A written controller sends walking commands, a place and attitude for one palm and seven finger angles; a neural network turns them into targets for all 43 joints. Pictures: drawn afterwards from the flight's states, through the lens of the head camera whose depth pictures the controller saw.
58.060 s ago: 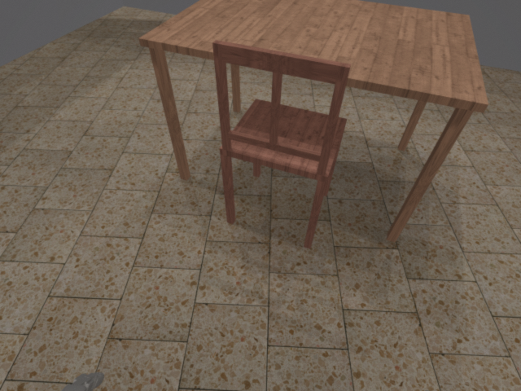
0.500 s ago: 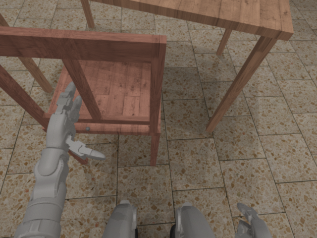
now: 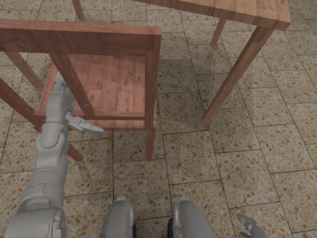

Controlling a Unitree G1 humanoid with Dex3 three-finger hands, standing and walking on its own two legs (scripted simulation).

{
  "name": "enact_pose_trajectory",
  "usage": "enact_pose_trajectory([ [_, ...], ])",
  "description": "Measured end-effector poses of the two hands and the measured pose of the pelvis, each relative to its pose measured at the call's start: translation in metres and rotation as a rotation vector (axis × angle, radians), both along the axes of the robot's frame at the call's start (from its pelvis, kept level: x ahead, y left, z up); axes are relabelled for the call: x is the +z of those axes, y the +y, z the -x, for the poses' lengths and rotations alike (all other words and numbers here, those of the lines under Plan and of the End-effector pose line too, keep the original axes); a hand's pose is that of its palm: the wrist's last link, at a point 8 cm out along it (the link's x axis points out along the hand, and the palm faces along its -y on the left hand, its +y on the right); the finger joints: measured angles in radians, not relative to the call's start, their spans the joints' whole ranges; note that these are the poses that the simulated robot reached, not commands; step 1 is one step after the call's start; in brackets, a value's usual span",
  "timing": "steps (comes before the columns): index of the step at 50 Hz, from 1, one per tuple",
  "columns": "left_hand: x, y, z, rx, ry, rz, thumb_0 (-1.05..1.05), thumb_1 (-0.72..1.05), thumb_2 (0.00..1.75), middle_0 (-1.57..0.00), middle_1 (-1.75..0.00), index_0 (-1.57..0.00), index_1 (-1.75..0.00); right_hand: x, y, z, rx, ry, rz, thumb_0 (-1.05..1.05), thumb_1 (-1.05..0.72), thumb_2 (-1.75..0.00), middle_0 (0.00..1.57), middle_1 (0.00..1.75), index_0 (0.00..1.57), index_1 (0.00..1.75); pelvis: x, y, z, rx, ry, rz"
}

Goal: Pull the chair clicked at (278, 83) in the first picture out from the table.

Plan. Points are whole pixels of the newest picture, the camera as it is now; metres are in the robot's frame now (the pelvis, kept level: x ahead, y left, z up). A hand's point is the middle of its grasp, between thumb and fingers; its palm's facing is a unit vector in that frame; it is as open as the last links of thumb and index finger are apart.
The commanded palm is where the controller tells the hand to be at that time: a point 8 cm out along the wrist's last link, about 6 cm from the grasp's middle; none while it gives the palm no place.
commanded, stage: push the fingers through the gap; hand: left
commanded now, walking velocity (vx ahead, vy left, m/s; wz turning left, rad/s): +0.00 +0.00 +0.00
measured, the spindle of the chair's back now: (76, 89) +0.47 +0.20 +0.03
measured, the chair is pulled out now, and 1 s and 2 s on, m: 0.17 0.17 0.20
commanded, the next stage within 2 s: hook a spindle and tug to test in 0.54 s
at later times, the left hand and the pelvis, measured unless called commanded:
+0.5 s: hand (85, 103) +0.43 +0.18 +0.03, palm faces +0.00 -1.00 -0.04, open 17.0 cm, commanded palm +0.41 +0.22 +0.03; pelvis +0.00 +0.00 +0.00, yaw +0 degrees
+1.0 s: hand (86, 100) +0.44 +0.18 +0.03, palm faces +0.02 -1.00 -0.04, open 15.5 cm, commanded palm +0.42 +0.22 +0.03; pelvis +0.00 +0.00 +0.00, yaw +0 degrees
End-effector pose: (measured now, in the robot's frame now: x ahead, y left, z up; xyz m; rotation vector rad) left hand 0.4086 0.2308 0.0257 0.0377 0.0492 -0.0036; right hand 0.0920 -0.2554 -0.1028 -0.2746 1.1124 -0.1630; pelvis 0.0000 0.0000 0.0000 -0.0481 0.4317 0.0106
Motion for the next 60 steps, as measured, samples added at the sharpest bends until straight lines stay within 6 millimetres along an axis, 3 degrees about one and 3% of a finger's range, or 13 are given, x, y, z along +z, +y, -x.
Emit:
enact_pose_trajectory([
  [13, 0.008, -0.001, -0.012, 0.009, -0.017, -0.01, -0.01, -0.5, 0.3, -0.06, -0.08, -0.06, -0.08, 0.0, -0.002, 0.014, -0.029, 0.056, -0.01, 0.01, -0.91, -0.9, 0.2, 0.3, 0.2, 0.3, 0.003, -0.001, -0.004, -0.008, 0.005, -0.002],
  [26, 0.006, -0.001, -0.002, 0.005, -0.028, -0.006, -0.01, -0.5, 0.3, -0.06, -0.08, -0.06, -0.08, 0.004, -0.007, 0.007, -0.022, 0.04, 0.0, 0.01, -0.91, -0.9, 0.2, 0.3, 0.2, 0.3, 0.004, -0.002, -0.003, -0.004, -0.004, -0.001],
  [37, 0.005, -0.002, -0.009, 0.007, -0.031, -0.009, -0.01, -0.5, 0.3, -0.07, -0.11, -0.07, -0.11, 0.0, -0.006, 0.006, -0.017, 0.034, 0.0, 0.01, -0.91, -0.9, 0.2, 0.3, 0.2, 0.3, 0.0, -0.003, 0.001, -0.003, 0.002, -0.001],
  [43, 0.007, -0.003, -0.009, 0.008, -0.029, 0.001, -0.01, -0.5, 0.3, -0.13, -0.29, -0.12, -0.28, -0.001, -0.005, 0.01, -0.025, 0.047, -0.008, 0.01, -0.91, -0.9, 0.2, 0.3, 0.2, 0.3, 0.001, -0.003, 0.001, -0.005, 0.002, -0.002],
  [51, 0.007, -0.001, -0.01, 0.023, -0.027, 0.0, -0.01, -0.49, 0.31, -0.25, -0.67, -0.23, -0.66, 0.0, -0.004, 0.015, -0.031, 0.062, -0.008, 0.01, -0.91, -0.9, 0.2, 0.3, 0.2, 0.3, 0.002, -0.002, -0.001, -0.006, 0.004, -0.001],
  [60, 0.007, 0.001, -0.013, 0.033, -0.026, 0.003, -0.01, -0.2, 0.43, -0.39, -1.14, -0.35, -1.14, 0.002, -0.004, 0.013, -0.036, 0.073, -0.006, 0.01, -0.91, -0.9, 0.2, 0.3, 0.2, 0.3, 0.003, 0.0, -0.005, -0.005, 0.008, 0.001],
])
